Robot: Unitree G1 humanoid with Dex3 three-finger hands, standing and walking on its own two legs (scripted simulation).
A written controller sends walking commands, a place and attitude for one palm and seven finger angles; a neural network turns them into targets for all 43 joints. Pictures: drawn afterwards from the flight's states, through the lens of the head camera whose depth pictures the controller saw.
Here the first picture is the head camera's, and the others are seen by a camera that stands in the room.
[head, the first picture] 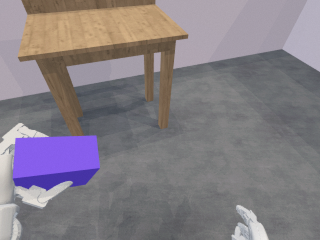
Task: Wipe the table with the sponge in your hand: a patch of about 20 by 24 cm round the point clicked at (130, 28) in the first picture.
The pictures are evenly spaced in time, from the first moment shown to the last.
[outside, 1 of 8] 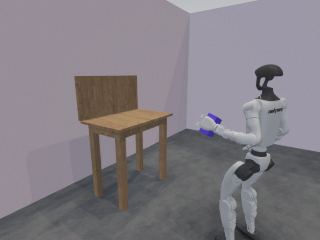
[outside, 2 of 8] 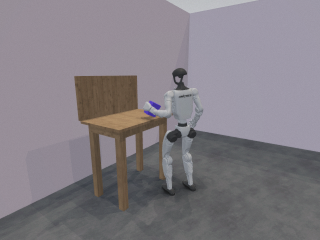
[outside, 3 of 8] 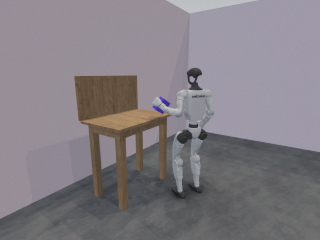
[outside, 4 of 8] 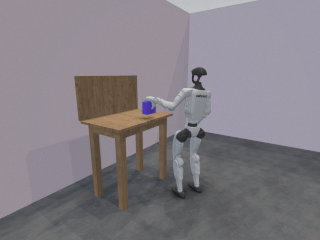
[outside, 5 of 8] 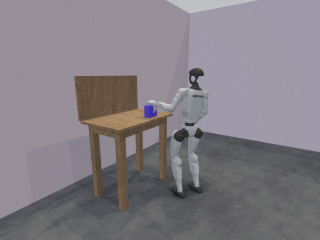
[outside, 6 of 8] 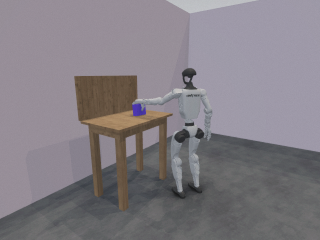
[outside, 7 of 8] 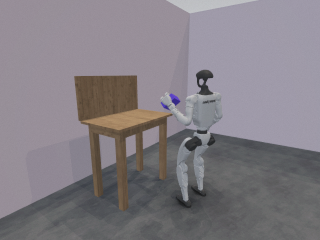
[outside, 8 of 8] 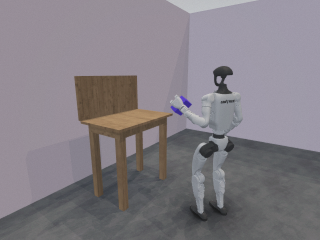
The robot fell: no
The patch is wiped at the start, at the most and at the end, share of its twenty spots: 0.00 1.00 1.00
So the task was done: yes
